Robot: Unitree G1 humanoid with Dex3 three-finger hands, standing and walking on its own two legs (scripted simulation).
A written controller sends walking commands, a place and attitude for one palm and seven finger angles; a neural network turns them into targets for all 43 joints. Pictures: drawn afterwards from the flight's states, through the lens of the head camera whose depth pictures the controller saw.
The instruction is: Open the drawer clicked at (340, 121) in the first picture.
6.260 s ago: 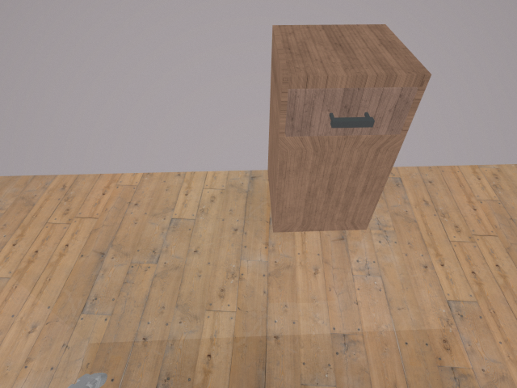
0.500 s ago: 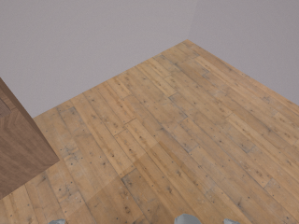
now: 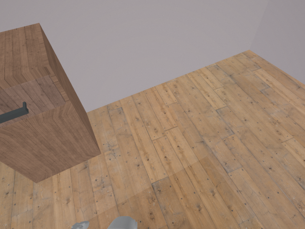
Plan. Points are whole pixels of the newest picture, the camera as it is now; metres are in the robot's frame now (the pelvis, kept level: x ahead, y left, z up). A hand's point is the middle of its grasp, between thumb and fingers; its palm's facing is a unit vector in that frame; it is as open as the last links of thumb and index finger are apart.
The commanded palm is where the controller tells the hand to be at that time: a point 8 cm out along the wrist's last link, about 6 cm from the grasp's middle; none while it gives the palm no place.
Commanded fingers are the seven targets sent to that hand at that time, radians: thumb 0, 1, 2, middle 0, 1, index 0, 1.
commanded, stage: turn to face it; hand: left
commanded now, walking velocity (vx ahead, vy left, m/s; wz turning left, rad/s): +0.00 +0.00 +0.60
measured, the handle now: (9, 112) +0.57 +0.64 -0.11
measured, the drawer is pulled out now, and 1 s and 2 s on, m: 0.00 0.00 0.00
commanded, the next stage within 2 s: take the last steps up to it in 0.80 s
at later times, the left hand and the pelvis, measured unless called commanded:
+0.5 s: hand out of the picture +0.02 +0.30 -0.17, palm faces +0.29 -0.93 -0.23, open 7.4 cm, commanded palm none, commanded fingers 0.00 0.90 0.90 -0.20 -0.30 -0.20 -0.30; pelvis +0.00 +0.07 +0.00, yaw +15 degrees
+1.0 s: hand out of the picture +0.00 +0.21 -0.15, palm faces +0.44 -0.86 -0.25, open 7.4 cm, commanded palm none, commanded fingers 0.00 0.90 0.90 -0.20 -0.30 -0.20 -0.30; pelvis +0.00 +0.01 +0.00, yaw +25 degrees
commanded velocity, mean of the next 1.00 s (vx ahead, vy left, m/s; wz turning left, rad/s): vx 0.04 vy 0.01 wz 0.36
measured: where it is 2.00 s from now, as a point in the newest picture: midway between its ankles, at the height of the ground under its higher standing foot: outside the picture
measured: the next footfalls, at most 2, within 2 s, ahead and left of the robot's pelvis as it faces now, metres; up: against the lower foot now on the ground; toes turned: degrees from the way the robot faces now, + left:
left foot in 0.20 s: +0.03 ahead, +0.15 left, +0.00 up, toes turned +13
right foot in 0.82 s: +0.07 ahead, -0.06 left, +0.00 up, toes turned +18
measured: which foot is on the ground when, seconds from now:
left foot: up 0.00-0.18, down 0.20-0.82, up 0.84-1.00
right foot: down 0.00-0.20, up 0.22-0.80, down 0.82-1.00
